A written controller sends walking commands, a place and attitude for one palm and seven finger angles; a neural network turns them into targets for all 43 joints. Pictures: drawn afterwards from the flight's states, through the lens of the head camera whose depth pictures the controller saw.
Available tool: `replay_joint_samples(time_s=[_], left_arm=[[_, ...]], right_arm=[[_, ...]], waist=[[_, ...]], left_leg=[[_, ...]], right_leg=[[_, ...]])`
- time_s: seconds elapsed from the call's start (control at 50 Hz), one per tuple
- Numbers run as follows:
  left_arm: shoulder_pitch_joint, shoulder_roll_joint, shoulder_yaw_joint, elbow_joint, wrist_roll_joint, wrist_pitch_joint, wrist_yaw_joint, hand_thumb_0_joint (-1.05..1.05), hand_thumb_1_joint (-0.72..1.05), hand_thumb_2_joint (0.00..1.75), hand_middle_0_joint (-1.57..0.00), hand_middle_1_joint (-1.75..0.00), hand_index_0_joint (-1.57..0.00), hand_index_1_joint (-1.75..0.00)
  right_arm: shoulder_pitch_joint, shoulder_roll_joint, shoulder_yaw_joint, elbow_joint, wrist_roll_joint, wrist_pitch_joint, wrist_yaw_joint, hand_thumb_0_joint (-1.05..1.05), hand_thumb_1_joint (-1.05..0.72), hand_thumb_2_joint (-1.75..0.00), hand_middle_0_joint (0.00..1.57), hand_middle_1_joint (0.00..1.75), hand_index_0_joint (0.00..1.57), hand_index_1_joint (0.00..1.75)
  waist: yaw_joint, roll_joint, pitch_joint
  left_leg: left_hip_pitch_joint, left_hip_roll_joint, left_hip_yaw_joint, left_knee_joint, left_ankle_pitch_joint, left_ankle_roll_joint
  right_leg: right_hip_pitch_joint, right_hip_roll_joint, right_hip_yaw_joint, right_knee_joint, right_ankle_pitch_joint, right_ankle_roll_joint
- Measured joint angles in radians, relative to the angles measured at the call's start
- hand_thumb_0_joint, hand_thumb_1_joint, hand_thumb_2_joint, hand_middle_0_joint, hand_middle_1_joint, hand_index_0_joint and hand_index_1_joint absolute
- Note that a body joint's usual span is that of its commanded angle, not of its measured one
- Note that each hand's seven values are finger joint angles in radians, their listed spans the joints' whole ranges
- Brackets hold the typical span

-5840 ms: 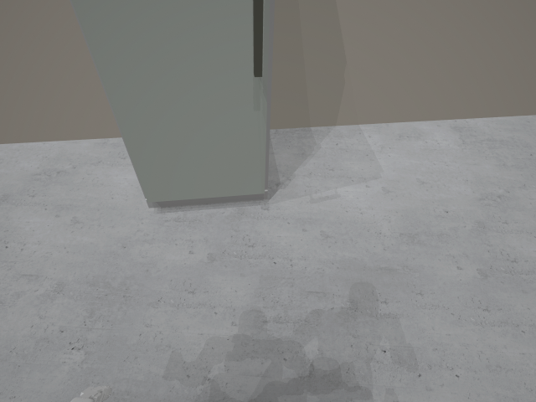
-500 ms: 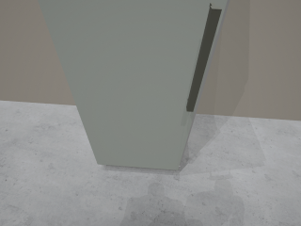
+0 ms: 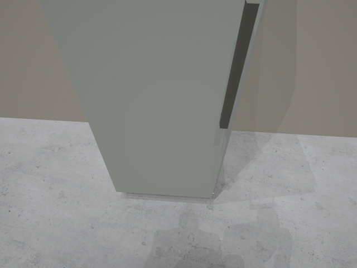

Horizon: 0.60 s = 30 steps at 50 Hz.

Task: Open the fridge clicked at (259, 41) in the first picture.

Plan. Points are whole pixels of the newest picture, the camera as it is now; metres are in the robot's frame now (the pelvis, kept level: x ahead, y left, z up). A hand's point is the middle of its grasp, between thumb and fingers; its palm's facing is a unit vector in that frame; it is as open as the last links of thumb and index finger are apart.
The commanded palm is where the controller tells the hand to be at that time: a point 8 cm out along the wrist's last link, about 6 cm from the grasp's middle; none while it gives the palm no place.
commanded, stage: look again from close up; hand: right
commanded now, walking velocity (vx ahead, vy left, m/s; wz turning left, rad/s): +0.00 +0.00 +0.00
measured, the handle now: (233, 73) +0.60 -0.12 +0.15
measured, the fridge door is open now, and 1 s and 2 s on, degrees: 0 0 0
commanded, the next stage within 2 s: shuffle to correct the standing spot in 0.96 s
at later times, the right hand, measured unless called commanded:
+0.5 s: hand out of the picture +0.01 -0.16 -0.17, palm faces +0.04 +0.98 -0.18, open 7.3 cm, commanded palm none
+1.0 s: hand out of the picture +0.00 -0.15 -0.17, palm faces +0.04 +0.99 -0.17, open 7.3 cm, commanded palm none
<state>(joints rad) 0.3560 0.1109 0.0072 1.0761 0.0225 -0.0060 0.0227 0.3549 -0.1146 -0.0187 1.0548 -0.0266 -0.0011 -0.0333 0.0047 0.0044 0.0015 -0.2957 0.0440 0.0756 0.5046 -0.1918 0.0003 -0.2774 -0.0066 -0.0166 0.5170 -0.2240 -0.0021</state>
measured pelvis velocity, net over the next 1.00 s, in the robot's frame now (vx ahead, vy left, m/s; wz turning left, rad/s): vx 0.02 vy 0.00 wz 0.01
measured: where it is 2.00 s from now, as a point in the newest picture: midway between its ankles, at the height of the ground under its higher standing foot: outside the picture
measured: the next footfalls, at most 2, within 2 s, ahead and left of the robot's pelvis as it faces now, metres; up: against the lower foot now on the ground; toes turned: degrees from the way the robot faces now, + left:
right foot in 1.74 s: +0.14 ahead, -0.06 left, +0.00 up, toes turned -4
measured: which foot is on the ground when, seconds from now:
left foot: down 0.00-1.00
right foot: down 0.00-1.00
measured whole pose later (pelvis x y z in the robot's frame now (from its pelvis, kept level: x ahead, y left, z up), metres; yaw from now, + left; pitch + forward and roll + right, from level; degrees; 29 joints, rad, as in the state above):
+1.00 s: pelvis +0.02 +0.00 +0.00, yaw +0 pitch -1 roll +0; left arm 0.32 0.11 0.00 1.11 0.02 -0.01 0.02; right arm 0.34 -0.12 -0.01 1.08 -0.02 -0.01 -0.03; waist 0.00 0.00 0.03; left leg -0.24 0.04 0.07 0.46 -0.20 0.00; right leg -0.21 -0.01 -0.02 0.46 -0.22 0.01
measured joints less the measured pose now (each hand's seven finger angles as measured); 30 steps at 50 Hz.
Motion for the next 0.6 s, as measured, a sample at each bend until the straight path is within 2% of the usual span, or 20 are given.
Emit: replay_joint_samples(time_s=[0.6], left_arm=[[-0.051,0.018,-0.006,0.027,-0.005,-0.003,0.001,0.0,0.91,0.9,-0.2,-0.3,-0.19,-0.3]], right_arm=[[-0.029,-0.014,0.009,0.016,0.003,-0.007,-0.001,0.0,-0.91,-0.9,0.2,0.3,0.2,0.3]], waist=[[-0.004,-0.001,0.02]], left_leg=[[0.055,-0.002,-0.005,-0.044,-0.001,-0.004]], right_leg=[[0.062,0.0,-0.005,-0.054,0.002,0.002]])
